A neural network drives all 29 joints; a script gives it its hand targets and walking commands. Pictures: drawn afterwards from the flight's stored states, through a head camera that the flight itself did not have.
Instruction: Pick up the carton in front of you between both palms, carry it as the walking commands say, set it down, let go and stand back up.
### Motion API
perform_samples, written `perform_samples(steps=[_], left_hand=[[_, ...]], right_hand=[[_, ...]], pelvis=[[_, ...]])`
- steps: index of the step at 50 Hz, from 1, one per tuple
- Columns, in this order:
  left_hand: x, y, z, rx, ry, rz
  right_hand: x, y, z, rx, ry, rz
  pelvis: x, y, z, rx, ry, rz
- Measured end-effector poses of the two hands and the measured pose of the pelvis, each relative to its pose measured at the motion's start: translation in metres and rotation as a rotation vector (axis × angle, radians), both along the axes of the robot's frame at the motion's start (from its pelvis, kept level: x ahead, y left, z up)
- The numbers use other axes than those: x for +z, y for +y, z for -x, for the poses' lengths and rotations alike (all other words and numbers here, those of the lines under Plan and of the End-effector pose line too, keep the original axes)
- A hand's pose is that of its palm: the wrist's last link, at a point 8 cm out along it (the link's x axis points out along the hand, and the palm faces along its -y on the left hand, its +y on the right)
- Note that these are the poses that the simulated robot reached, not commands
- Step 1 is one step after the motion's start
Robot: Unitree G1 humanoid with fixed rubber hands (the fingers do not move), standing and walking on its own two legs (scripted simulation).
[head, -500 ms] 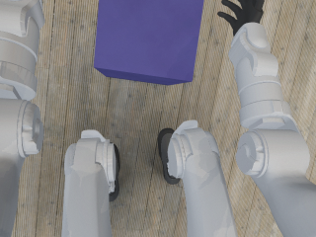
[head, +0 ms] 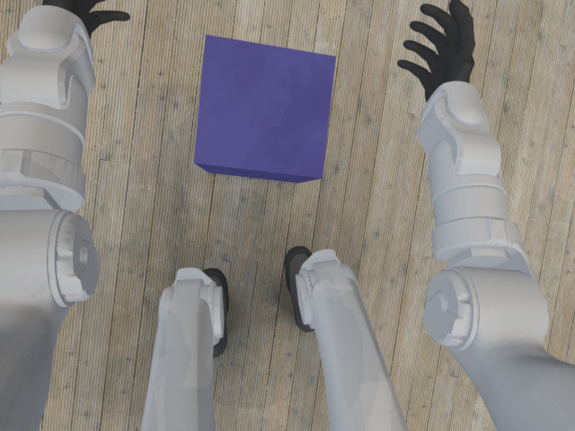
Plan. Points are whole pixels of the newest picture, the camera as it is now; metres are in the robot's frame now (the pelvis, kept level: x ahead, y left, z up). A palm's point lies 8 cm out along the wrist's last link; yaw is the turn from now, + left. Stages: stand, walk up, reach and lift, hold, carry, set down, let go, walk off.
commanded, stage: set down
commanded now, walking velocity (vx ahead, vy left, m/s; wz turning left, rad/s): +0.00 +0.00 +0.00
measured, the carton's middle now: (261, 124) +0.52 -0.04 -0.42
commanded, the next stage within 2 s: let go in 0.24 s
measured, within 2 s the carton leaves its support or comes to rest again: neither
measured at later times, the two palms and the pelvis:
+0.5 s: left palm out of the picture +0.52 +0.19 +0.02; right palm (515, 86) +0.45 -0.22 +0.01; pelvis +0.04 -0.01 +0.13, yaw +2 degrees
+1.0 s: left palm out of the picture +0.35 +0.21 +0.12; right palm out of the picture +0.30 -0.24 +0.14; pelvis +0.10 -0.01 +0.22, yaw +1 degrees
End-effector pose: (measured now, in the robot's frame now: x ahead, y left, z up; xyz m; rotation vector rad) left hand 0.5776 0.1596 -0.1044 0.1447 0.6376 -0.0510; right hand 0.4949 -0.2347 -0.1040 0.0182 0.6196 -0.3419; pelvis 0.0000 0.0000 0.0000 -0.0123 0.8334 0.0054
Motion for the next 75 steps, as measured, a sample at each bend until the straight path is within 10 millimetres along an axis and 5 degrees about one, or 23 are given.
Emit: perform_samples(steps=[19, 28, 36, 55, 63, 75], left_hand=[[0.106, 0.015, 0.016, 0.016, 0.019, -0.037], [0.129, 0.032, 0.089, 0.117, 0.071, -0.088], [0.165, 0.039, 0.147, 0.116, 0.098, -0.080], [0.245, 0.062, 0.257, 0.090, 0.129, -0.102], [0.266, 0.067, 0.288, 0.098, 0.135, -0.080], [0.268, 0.070, 0.310, 0.110, 0.159, -0.061]], right_hand=[[0.103, 0.012, 0.008, 0.075, 0.028, 0.017], [0.131, 0.010, 0.062, 0.253, 0.145, 0.068], [0.175, -0.009, 0.115, 0.308, 0.198, 0.084], [0.257, -0.006, 0.218, 0.279, 0.209, 0.048], [0.265, -0.006, 0.221, 0.291, 0.210, 0.068], [0.272, -0.001, 0.213, 0.315, 0.202, 0.092]], pelvis=[[0.103, -0.004, -0.024, 0.005, -0.054, -0.010], [0.145, -0.008, -0.046, 0.019, -0.129, -0.020], [0.176, -0.013, -0.066, 0.016, -0.275, -0.021], [0.226, -0.010, -0.112, -0.001, -0.663, -0.011], [0.232, -0.003, -0.118, -0.010, -0.780, -0.006], [0.232, -0.002, -0.113, -0.006, -0.882, -0.009]])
